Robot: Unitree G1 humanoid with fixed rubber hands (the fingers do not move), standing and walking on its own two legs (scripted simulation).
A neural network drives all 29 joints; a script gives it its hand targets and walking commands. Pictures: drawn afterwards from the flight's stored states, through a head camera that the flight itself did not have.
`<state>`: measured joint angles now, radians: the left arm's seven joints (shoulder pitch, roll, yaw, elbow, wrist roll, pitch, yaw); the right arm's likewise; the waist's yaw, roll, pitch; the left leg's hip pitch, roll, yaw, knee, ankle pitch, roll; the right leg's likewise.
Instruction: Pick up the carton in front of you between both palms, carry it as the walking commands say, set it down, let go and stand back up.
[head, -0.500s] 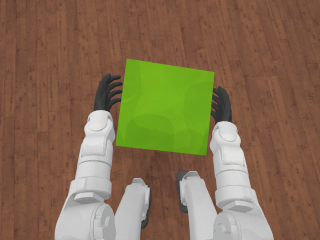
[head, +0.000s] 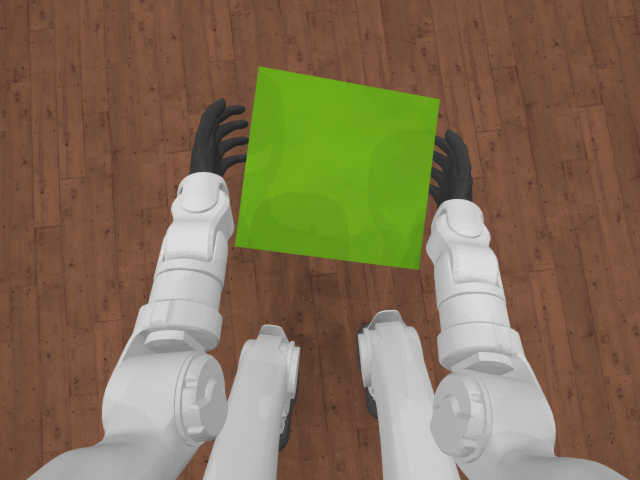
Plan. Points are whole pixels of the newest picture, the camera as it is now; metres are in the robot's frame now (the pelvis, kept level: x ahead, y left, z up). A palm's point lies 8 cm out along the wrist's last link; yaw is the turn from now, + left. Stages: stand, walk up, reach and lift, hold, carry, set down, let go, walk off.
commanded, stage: set down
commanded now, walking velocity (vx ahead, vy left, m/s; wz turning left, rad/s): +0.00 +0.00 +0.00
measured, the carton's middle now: (325, 187) +0.47 -0.02 -0.20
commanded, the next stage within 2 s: none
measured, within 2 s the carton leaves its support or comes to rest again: rests again in 1.14 s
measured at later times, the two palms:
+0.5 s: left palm (244, 171) +0.52 +0.10 -0.24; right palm (424, 209) +0.45 -0.18 -0.27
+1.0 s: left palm (250, 182) +0.52 +0.11 -0.31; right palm (420, 206) +0.46 -0.19 -0.31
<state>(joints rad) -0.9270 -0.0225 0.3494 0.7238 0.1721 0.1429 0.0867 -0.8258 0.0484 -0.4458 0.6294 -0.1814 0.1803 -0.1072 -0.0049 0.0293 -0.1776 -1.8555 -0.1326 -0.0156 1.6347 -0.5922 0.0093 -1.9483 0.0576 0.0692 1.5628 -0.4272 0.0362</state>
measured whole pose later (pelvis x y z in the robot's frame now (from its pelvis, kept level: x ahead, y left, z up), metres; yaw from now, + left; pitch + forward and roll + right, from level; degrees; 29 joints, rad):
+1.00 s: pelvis -0.03 +0.01 -0.15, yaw -2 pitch +43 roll -3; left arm -1.40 0.24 0.13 1.08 0.05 0.20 0.13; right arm -1.26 -0.10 -0.48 0.95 -0.05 0.18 -0.10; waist -0.10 0.00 0.15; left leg -2.27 -0.16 0.01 2.19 -0.67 0.02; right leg -2.34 0.06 0.03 2.05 -0.47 0.07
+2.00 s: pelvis -0.03 +0.00 -0.16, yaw -1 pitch +39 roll -3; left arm -1.42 0.43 -0.01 1.17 -0.10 0.07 0.05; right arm -1.31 -0.26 -0.39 1.19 0.09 0.01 -0.10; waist -0.08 -0.02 0.30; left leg -2.22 -0.13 0.00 2.24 -0.68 0.02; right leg -2.30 0.04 0.00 2.10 -0.48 0.04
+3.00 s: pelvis +0.00 -0.01 +0.05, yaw +0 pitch +46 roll +0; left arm -1.15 0.38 0.17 0.94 -0.03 0.18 -0.05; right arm -0.93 -0.15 -0.31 0.68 0.09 0.17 -0.12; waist -0.10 0.03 -0.09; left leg -1.73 -0.08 -0.03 1.43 -0.51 0.00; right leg -1.81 0.05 0.03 1.35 -0.35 0.01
